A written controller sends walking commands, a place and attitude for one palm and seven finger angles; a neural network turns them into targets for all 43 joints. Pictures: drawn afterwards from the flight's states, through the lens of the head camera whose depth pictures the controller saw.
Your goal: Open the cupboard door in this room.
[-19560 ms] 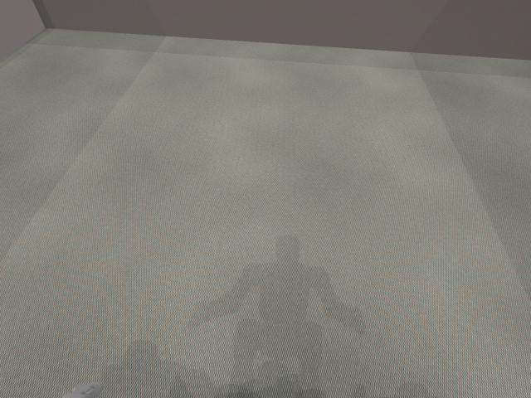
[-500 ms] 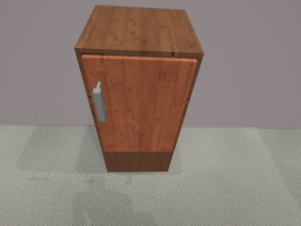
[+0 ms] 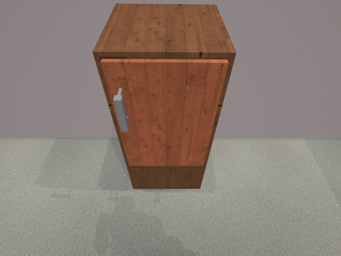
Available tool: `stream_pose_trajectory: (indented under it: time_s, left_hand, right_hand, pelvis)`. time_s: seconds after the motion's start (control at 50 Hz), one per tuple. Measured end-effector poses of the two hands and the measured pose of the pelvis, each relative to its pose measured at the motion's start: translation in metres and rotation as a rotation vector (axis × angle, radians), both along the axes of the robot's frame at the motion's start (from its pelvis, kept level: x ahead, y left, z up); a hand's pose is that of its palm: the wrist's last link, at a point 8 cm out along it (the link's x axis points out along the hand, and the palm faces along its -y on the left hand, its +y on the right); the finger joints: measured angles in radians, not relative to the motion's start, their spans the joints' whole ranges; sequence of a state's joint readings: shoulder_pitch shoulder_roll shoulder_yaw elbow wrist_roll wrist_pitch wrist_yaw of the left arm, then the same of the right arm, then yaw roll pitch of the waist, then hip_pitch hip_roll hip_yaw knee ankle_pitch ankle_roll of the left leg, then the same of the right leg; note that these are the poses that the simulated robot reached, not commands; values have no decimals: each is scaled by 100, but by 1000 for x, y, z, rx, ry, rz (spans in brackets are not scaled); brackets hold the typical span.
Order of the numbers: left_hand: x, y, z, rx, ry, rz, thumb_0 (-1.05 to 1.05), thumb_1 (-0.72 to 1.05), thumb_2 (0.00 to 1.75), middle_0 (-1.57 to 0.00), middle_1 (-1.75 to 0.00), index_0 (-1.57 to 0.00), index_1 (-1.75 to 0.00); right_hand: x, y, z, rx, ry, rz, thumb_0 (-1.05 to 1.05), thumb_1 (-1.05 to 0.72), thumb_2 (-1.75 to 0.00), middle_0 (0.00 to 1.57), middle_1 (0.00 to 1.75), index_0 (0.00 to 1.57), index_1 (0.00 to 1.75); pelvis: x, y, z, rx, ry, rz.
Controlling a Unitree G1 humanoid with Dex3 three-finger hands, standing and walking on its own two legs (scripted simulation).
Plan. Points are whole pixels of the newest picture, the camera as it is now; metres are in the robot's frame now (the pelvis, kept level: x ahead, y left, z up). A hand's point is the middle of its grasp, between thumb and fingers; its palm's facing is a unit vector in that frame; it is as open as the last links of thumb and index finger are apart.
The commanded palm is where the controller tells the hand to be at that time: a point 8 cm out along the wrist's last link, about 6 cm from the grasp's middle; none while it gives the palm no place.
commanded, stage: come to a stop and stand still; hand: left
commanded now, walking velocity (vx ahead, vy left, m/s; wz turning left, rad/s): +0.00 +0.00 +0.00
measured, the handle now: (122, 110) +0.57 +0.19 -0.02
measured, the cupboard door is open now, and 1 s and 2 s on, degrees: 0 0 0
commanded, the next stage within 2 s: look again from close up in 0.48 s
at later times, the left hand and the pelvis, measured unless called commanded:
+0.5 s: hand out of the picture -0.07 +0.14 -0.17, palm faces +0.05 -0.99 -0.15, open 7.3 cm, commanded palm none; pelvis -0.03 +0.00 +0.01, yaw +0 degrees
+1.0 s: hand out of the picture -0.02 +0.16 -0.16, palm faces +0.04 -0.97 -0.22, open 7.3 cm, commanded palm none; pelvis -0.02 -0.01 +0.01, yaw +0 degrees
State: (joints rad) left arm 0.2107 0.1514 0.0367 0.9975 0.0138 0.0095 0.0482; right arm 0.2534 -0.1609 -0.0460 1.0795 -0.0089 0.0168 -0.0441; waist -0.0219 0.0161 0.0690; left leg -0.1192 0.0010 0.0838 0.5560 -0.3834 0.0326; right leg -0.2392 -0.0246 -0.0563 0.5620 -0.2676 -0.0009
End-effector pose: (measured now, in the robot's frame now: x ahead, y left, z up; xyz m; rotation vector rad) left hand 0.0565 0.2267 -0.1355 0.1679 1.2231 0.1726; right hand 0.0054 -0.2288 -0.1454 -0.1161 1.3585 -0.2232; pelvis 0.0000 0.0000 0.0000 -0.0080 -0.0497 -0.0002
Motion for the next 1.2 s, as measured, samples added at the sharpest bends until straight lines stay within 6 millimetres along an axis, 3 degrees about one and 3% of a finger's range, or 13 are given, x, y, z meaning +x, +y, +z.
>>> stream_pose_trajectory:
  time_s: [0.22,0.4,0.54,0.68,0.82,0.92,1.2]
  left_hand:
    - [-57,-5,4,-14,93,16,0,94,90,-20,-30,-20,-30]
    - [-114,-23,1,-54,213,49,0,92,90,-20,-30,-20,-30]
    - [-138,-39,-2,-92,268,65,0,91,90,-20,-30,-20,-30]
    - [-137,-37,-8,-87,250,46,0,91,90,-20,-30,-20,-30]
    - [-113,-19,-2,-39,176,43,0,91,90,-20,-30,-20,-30]
    - [-94,-15,6,-13,137,37,0,91,90,-20,-30,-20,-30]
    - [-71,-24,7,5,150,26,1,93,90,-20,-30,-20,-30]
  right_hand:
    - [-33,12,9,44,27,30,0,-91,-90,19,30,20,30]
    - [-68,20,8,71,106,17,0,-91,-90,19,30,20,30]
    - [-87,24,10,71,144,2,0,-91,-90,19,30,20,30]
    - [-79,27,3,78,89,28,0,-91,-90,19,30,20,30]
    - [-47,31,-4,100,-16,61,0,-91,-90,19,30,19,30]
    - [-37,23,-4,96,-25,70,2,-93,-90,19,30,20,30]
    - [-35,0,-1,80,46,68,0,-91,-90,19,30,19,30]
  pelvis:
    - [-20,-3,12,7,5,-4]
    - [-27,-4,12,10,10,0]
    - [-29,-4,12,10,13,-1]
    - [-33,-1,5,9,18,8]
    - [-28,0,4,18,17,10]
    - [-23,-2,6,24,22,6]
    - [-12,-18,8,21,28,5]
